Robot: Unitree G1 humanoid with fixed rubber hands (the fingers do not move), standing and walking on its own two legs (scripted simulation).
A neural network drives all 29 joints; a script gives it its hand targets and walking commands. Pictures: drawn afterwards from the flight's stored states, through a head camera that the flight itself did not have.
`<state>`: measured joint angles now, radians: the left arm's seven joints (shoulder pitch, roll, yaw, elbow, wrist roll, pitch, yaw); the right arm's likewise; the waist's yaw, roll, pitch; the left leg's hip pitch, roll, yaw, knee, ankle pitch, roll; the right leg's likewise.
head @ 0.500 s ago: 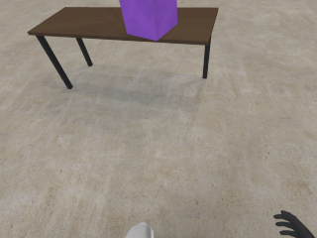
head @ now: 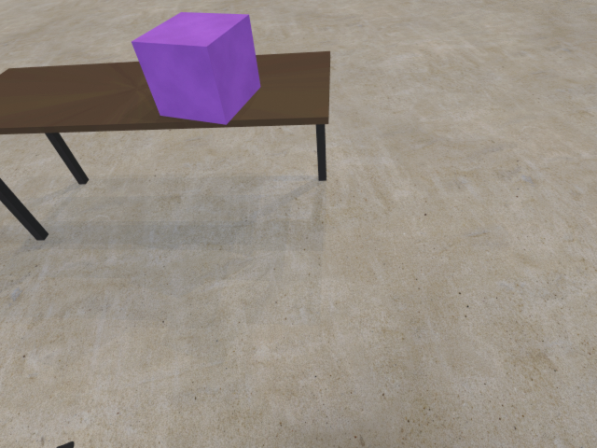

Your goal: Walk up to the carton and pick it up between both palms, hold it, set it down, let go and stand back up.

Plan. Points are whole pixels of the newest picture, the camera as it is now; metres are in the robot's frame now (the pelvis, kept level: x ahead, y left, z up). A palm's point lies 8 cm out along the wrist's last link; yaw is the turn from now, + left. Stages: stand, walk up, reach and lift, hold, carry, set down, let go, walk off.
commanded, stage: walk up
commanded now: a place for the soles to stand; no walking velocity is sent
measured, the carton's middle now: (203, 66) +1.24 +0.28 +0.01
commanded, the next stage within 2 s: none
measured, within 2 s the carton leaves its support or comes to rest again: neither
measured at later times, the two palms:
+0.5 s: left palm (25, 406) +0.24 +0.44 -0.08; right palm (486, 374) +0.23 -0.25 -0.07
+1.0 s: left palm (2, 314) +0.40 +0.54 -0.06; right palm (384, 272) +0.44 -0.15 -0.09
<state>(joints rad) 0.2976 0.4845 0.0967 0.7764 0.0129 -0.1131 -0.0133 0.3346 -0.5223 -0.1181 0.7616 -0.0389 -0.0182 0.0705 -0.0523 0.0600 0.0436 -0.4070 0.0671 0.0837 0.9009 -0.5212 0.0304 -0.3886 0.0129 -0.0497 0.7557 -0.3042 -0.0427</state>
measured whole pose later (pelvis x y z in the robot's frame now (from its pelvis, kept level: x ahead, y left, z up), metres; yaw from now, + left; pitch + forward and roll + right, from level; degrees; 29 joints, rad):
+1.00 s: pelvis +0.33 +0.18 -0.01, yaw -3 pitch -3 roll -2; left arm 0.32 0.50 0.09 0.81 0.01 -0.12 0.01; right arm 0.20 -0.47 -0.10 0.78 -0.01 -0.05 0.10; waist 0.03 0.07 0.09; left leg -0.50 0.09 0.05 0.76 -0.20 0.01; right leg -0.22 -0.10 -0.02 0.78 -0.48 0.03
